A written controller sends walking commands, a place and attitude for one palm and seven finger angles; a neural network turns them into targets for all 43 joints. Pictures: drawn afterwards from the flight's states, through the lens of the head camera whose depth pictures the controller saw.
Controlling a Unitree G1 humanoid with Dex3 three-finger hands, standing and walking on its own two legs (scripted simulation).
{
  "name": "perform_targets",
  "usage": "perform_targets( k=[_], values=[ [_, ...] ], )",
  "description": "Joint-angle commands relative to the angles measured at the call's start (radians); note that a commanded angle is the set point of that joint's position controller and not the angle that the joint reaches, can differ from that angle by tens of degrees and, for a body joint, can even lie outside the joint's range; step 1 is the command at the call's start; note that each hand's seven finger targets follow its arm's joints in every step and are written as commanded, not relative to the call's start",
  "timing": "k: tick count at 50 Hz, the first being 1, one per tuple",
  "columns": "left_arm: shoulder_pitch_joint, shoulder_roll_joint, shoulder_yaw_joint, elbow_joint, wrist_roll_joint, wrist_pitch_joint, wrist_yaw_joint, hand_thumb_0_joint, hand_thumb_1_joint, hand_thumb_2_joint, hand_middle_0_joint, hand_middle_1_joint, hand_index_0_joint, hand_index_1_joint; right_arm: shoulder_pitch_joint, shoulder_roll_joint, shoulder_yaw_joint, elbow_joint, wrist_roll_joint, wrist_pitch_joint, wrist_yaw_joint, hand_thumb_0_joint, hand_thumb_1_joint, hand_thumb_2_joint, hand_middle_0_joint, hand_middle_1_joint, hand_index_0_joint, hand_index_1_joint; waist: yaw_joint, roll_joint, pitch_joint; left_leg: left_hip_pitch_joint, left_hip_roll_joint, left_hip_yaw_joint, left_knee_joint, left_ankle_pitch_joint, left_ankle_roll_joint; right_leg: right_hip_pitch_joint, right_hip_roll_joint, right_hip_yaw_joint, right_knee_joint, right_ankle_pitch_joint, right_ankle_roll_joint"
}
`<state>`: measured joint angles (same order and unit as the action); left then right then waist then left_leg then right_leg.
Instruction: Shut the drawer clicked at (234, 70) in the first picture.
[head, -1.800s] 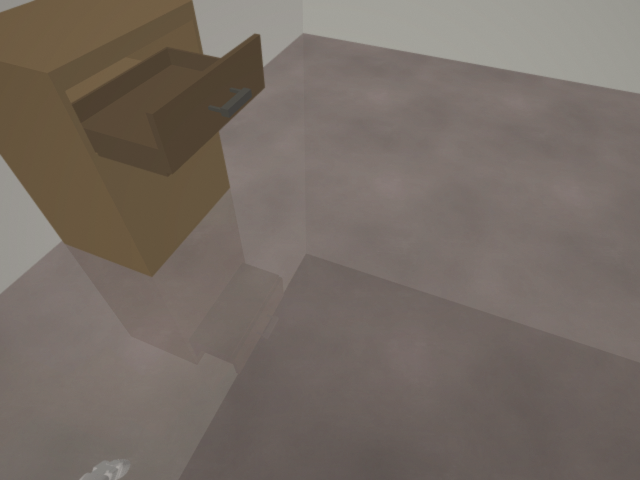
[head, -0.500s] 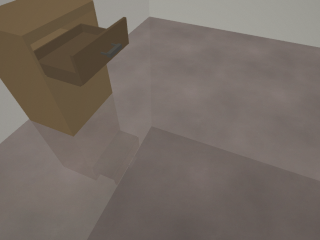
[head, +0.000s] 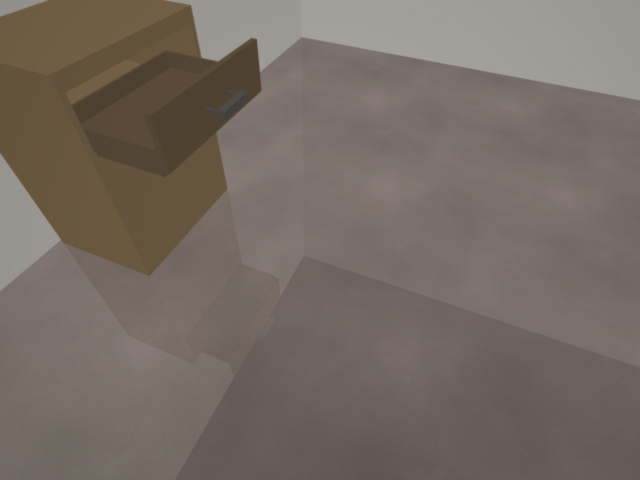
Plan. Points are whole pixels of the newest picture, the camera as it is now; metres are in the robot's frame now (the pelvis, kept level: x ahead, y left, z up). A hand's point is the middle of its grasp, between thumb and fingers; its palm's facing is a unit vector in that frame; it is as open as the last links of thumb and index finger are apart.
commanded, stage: walk to a spot facing it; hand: left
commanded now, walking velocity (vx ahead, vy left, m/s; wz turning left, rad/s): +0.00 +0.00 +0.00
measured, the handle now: (226, 103) +1.12 +0.35 -0.12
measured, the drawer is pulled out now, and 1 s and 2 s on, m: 0.26 0.26 0.26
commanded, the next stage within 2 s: none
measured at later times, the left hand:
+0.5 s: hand out of the picture +0.07 +0.13 -0.18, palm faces -0.05 -0.98 -0.22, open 7.4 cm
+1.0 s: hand (253, 392) +0.30 +0.13 -0.20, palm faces -0.19 -0.97 -0.15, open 7.4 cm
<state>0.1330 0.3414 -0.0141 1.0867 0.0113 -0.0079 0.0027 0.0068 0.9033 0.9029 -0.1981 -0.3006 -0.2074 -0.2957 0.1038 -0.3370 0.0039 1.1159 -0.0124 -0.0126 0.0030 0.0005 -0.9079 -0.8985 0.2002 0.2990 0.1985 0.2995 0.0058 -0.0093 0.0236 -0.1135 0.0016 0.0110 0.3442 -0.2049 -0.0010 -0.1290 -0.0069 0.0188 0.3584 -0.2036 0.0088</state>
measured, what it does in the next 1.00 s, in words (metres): walks ahead, turning right: left foot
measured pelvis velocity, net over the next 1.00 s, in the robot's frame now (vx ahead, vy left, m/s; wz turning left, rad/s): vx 0.32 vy -0.04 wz -0.31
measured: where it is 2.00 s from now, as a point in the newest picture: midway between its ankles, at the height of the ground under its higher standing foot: (377, 336)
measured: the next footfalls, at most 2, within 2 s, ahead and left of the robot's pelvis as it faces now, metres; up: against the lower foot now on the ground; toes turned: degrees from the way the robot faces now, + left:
left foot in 0.88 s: +0.43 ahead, +0.00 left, +0.00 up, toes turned -7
right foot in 1.52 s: +0.62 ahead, -0.27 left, +0.00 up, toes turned -32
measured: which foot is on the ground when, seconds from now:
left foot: down 0.00-0.38, up 0.40-0.86, down 0.88-1.00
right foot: down 0.00-0.90, up 0.92-1.00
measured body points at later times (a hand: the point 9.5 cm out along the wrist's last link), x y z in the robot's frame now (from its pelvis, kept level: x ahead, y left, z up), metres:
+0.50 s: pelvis +0.08 -0.06 -0.01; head +0.09 -0.07 +0.44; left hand +0.08 +0.18 -0.16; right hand +0.03 -0.30 -0.18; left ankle +0.04 +0.09 -0.67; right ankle +0.04 -0.12 -0.75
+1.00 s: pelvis +0.32 -0.04 -0.02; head +0.34 -0.02 +0.43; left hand +0.31 +0.19 -0.19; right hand +0.34 -0.27 -0.16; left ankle +0.39 +0.01 -0.75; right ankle +0.15 -0.12 -0.64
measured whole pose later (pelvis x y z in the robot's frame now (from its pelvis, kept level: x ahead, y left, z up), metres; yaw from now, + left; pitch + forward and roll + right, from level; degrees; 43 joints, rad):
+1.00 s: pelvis +0.32 -0.04 -0.02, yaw -18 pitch -2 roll +0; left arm 0.42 0.15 0.05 1.14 0.02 -0.04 0.02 0.01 0.91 0.90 -0.20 -0.30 -0.20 -0.30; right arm 0.16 -0.12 -0.04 1.02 -0.03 -0.08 0.00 0.00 -0.91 -0.90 0.20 0.30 0.20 0.30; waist 0.03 -0.05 0.05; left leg -0.34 0.02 0.20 0.62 -0.26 0.08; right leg -0.30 -0.01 0.02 1.24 -0.38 -0.04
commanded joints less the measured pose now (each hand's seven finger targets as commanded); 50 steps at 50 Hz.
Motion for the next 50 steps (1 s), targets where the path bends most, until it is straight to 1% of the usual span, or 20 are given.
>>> perform_targets(
  k=[1,4,7,10,13,15,17,18,19,20,25,31,39,42,43,44,45,46,48,50],
  values=[
    [-0.028,0.206,0.045,-0.063,0.001,-0.021,0.012,0.0,0.9,0.9,-0.2,-0.3,-0.2,-0.3,-0.049,-0.208,-0.039,-0.06,0.006,-0.025,-0.016,0.0,-0.9,-0.9,0.2,0.3,0.2,0.3,-0.001,0.005,-0.063,0.026,0.125,-0.098,-0.043,0.193,0.031,0.005,-0.113,0.089,-0.043,0.189,-0.032],
    [0.038,0.083,0.021,-0.033,0.0,0.001,0.014,0.0,0.9,0.9,-0.2,-0.3,-0.2,-0.3,0.023,-0.087,-0.012,-0.032,-0.002,-0.007,-0.012,0.0,-0.9,-0.9,0.2,0.3,0.2,0.3,-0.006,-0.003,-0.071,0.035,0.121,-0.068,-0.025,0.056,0.012,-0.013,-0.095,0.089,-0.028,0.05,-0.02],
    [0.064,0.083,0.032,-0.046,0.01,0.021,-0.004,0.0,0.9,0.9,-0.2,-0.3,-0.2,-0.3,0.062,-0.108,-0.029,-0.034,-0.01,0.007,-0.009,0.0,-0.9,-0.9,0.2,0.3,0.2,0.3,-0.008,0.033,0.03,-0.025,0.144,-0.09,-0.06,-0.311,0.034,-0.14,-0.046,0.09,0.013,-0.252,-0.034],
    [0.087,0.062,0.045,-0.08,0.014,0.019,-0.021,0.0,0.9,0.9,-0.2,-0.3,-0.2,-0.3,0.105,-0.155,-0.056,-0.054,-0.01,0.006,-0.01,0.0,-0.9,-0.9,0.2,0.3,0.2,0.3,-0.017,0.123,0.103,-0.032,0.24,-0.201,-0.128,-0.498,0.1,-0.276,0.022,0.028,0.198,-0.273,-0.035],
    [0.049,0.013,0.056,-0.133,0.013,0.008,-0.031,0.0,0.9,0.9,-0.2,-0.3,-0.2,-0.3,0.169,-0.151,-0.074,-0.061,-0.01,-0.015,-0.015,0.0,-0.9,-0.9,0.2,0.3,0.2,0.3,-0.04,0.168,0.132,0.043,0.352,-0.245,-0.162,-0.314,0.184,-0.408,-0.018,-0.025,0.407,-0.279,-0.023],
    [0.067,-0.007,0.061,-0.139,0.01,-0.005,-0.035,0.0,0.9,0.9,-0.2,-0.3,-0.2,-0.3,0.171,-0.125,-0.074,-0.063,-0.011,-0.024,-0.016,0.0,-0.9,-0.9,0.2,0.3,0.2,0.3,-0.024,0.15,0.119,0.031,0.349,-0.162,-0.104,-0.162,0.17,-0.359,-0.047,-0.04,0.36,-0.281,-0.024],
    [0.215,-0.038,0.069,-0.092,0.014,-0.014,-0.037,0.0,0.9,0.9,-0.2,-0.3,-0.2,-0.3,0.127,-0.096,-0.069,-0.072,-0.012,-0.025,-0.017,0.0,-0.9,-0.9,0.2,0.3,0.2,0.3,0.047,0.104,0.065,-0.087,0.265,-0.01,0.081,-0.076,0.101,-0.096,-0.018,-0.096,0.184,-0.14,-0.027],
    [0.346,-0.005,0.079,-0.048,0.018,-0.024,-0.032,0.0,0.9,0.9,-0.2,-0.3,-0.2,-0.3,0.115,-0.06,-0.064,-0.08,-0.007,-0.027,-0.014,0.0,-0.9,-0.9,0.2,0.3,0.2,0.3,0.098,-0.018,0.009,-0.202,0.18,0.082,0.305,-0.098,0.052,0.092,-0.034,-0.035,0.069,-0.087,-0.045],
    [0.475,0.116,0.107,-0.011,0.024,-0.042,-0.012,0.0,0.9,0.9,-0.2,-0.3,-0.2,-0.3,0.097,0.026,-0.046,-0.125,0.004,-0.034,-0.006,0.0,-0.9,-0.9,0.2,0.3,0.2,0.3,0.134,-0.369,-0.022,-0.491,0.052,0.179,0.63,-0.309,-0.006,0.263,-0.291,0.412,-0.095,-0.138,-0.139],
    [0.532,0.125,0.104,0.003,0.001,-0.043,0.005,0.0,0.9,0.9,-0.2,-0.3,-0.2,-0.3,0.018,0.006,-0.046,-0.169,-0.003,-0.039,-0.001,0.0,-0.9,-0.9,0.2,0.3,0.2,0.3,0.148,-0.306,0.005,-0.582,0.052,0.088,0.757,-0.385,-0.002,0.244,-0.38,0.588,-0.164,-0.062,-0.202],
    [0.38,-0.024,0.072,-0.026,0.01,-0.062,0.018,0.0,0.9,0.9,-0.2,-0.3,-0.2,-0.3,0.058,0.067,-0.061,-0.111,-0.012,-0.036,0.008,0.0,-0.9,-0.9,0.2,0.3,0.2,0.3,0.033,-0.022,0.1,-0.552,0.132,0.028,0.801,-0.111,-0.014,0.054,-0.273,0.334,-0.155,0.059,-0.216],
    [0.441,-0.08,0.061,0.019,0.007,-0.083,0.023,0.0,0.9,0.9,-0.2,-0.3,-0.2,-0.3,0.042,0.11,-0.067,-0.126,-0.009,-0.02,0.021,0.0,-0.9,-0.9,0.2,0.3,0.2,0.3,0.016,-0.093,0.096,-0.593,0.117,0.069,0.696,0.056,-0.041,0.083,-0.179,0.167,-0.168,0.279,-0.167],
    [0.472,-0.096,0.061,0.047,0.013,-0.08,0.044,0.0,0.9,0.9,-0.2,-0.3,-0.2,-0.3,-0.111,0.135,-0.056,-0.196,0.001,-0.043,0.028,0.0,-0.9,-0.9,0.2,0.3,0.2,0.3,0.043,-0.134,0.141,-0.461,0.071,0.12,0.378,0.054,0.006,0.128,-0.18,0.136,-0.119,0.594,-0.155],
    [0.411,-0.053,0.077,0.036,0.013,-0.084,0.044,0.0,0.9,0.9,-0.2,-0.3,-0.2,-0.3,0.164,0.096,-0.074,-0.113,-0.006,-0.058,0.005,0.0,-0.9,-0.9,0.2,0.3,0.2,0.3,-0.085,-0.112,-0.005,-0.102,-0.003,0.143,0.238,0.069,0.05,0.1,-0.151,0.075,0.18,0.823,-0.124],
    [0.406,-0.062,0.083,0.029,0.005,-0.087,0.04,0.0,0.9,0.9,-0.2,-0.3,-0.2,-0.3,0.33,0.043,-0.087,-0.065,-0.012,-0.06,-0.004,0.0,-0.9,-0.9,0.2,0.3,0.2,0.3,-0.147,-0.072,-0.107,0.128,0.058,0.065,0.212,0.12,0.071,-0.009,-0.117,0.06,0.394,0.655,-0.101],
    [0.488,-0.121,0.083,0.022,-0.009,-0.082,0.029,0.0,0.9,0.9,-0.2,-0.3,-0.2,-0.3,0.432,-0.061,-0.111,-0.041,-0.028,-0.061,-0.014,0.0,-0.9,-0.9,0.2,0.3,0.2,0.3,-0.141,0.179,-0.254,0.379,0.319,-0.272,0.172,0.128,0.154,-0.238,0.018,-0.028,0.711,0.127,-0.064],
    [0.48,-0.155,0.068,-0.003,-0.011,-0.081,0.024,0.0,0.9,0.9,-0.2,-0.3,-0.2,-0.3,0.461,-0.105,-0.116,-0.042,-0.015,-0.053,-0.017,0.0,-0.9,-0.9,0.2,0.3,0.2,0.3,-0.115,0.283,-0.27,0.369,0.481,-0.546,-0.007,0.1,0.229,-0.369,0.076,0.012,0.988,-0.33,-0.067],
    [0.414,-0.131,0.073,-0.008,-0.003,-0.073,0.029,0.0,0.9,0.9,-0.2,-0.3,-0.2,-0.3,0.355,-0.048,-0.106,-0.057,-0.006,-0.05,-0.021,0.0,-0.9,-0.9,0.2,0.3,0.2,0.3,-0.085,0.151,-0.147,0.207,0.476,-0.529,-0.105,-0.071,0.224,-0.416,0.008,0.058,1.06,-0.283,-0.074],
    [0.309,-0.151,0.078,-0.022,0.013,-0.055,0.01,0.0,0.9,0.9,-0.2,-0.3,-0.2,-0.3,0.222,0.081,-0.07,-0.085,-0.005,-0.066,-0.023,0.0,-0.9,-0.9,0.2,0.3,0.2,0.3,-0.029,0.061,0.075,-0.093,0.386,-0.32,-0.159,-0.117,0.163,-0.433,-0.074,0.04,1.027,-0.122,-0.054],
    [0.332,-0.181,0.077,-0.013,0.024,-0.03,-0.005,0.0,0.9,0.9,-0.2,-0.3,-0.2,-0.3,0.213,0.137,-0.056,-0.064,-0.005,-0.084,-0.025,0.0,-0.9,-0.9,0.2,0.3,0.2,0.3,0.019,0.059,0.084,-0.193,0.315,-0.143,-0.16,-0.043,0.129,-0.362,-0.096,0.024,0.96,-0.071,-0.044]
  ],
)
